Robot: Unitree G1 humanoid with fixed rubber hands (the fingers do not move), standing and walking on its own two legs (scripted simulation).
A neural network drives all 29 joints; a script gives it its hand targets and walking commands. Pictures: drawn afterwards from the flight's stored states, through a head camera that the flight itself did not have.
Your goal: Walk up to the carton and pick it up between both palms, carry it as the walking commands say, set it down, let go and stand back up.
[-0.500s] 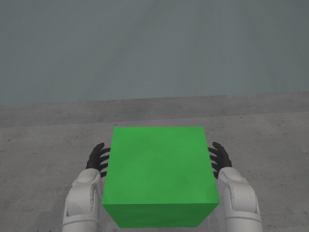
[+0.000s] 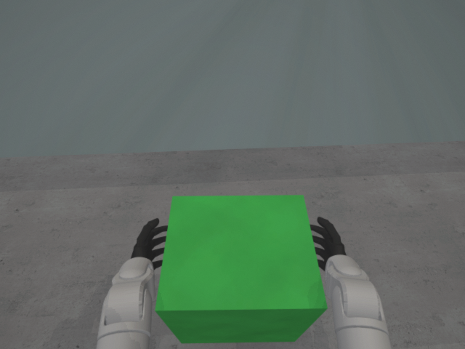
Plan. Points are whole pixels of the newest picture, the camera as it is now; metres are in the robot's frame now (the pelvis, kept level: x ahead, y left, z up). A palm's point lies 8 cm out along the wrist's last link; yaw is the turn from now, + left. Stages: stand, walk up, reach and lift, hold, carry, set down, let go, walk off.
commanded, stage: carry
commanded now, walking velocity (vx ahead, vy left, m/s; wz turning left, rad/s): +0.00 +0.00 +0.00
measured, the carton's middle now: (238, 274) +0.28 +0.00 -0.05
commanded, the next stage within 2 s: none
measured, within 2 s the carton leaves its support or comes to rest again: neither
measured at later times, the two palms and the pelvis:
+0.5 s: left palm (134, 269) +0.26 +0.18 +0.03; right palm (326, 267) +0.26 -0.15 +0.03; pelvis -0.01 +0.01 +0.00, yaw +0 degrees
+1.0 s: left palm (133, 274) +0.25 +0.18 +0.02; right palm (325, 269) +0.25 -0.15 +0.03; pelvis -0.01 +0.01 +0.00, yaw +1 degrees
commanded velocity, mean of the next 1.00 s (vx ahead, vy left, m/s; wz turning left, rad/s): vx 0.00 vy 0.00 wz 0.00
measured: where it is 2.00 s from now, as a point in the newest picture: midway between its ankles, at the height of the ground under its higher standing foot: outside the picture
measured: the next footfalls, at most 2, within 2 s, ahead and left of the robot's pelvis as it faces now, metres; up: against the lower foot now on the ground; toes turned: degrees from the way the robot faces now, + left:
none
